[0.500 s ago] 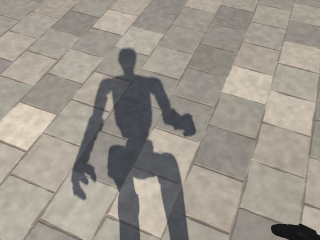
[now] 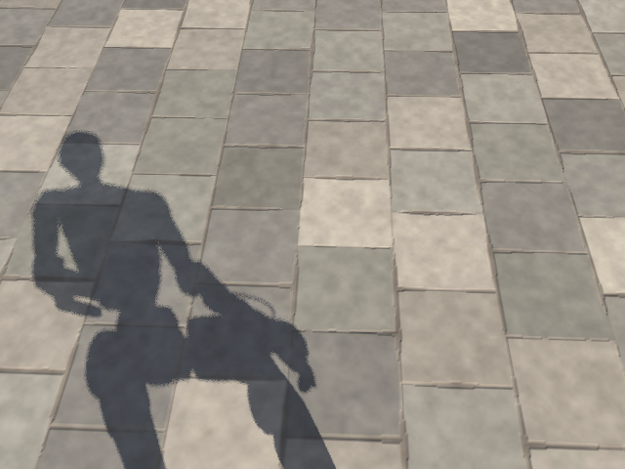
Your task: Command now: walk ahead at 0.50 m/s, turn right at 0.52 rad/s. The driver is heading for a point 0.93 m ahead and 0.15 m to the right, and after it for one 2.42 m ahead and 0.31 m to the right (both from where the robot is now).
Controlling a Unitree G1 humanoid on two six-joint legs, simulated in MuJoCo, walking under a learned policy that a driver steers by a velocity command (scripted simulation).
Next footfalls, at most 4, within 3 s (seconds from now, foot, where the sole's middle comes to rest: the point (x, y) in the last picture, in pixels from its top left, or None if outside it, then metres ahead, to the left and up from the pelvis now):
0.04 right None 0.20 -0.10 -0.76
0.54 left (296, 439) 0.52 0.05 -0.76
1.04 right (434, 350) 0.71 -0.28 -0.76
1.54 left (357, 251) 1.00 -0.13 -0.76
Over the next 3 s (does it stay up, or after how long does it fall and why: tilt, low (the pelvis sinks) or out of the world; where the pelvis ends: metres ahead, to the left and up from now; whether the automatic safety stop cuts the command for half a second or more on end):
stays up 0.90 -0.22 0.01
